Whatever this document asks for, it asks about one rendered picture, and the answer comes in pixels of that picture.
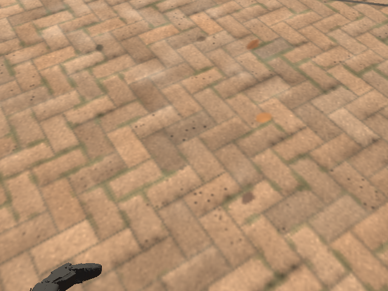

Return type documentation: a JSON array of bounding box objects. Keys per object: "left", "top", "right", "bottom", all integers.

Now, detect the left robot hand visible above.
[{"left": 30, "top": 263, "right": 102, "bottom": 291}]

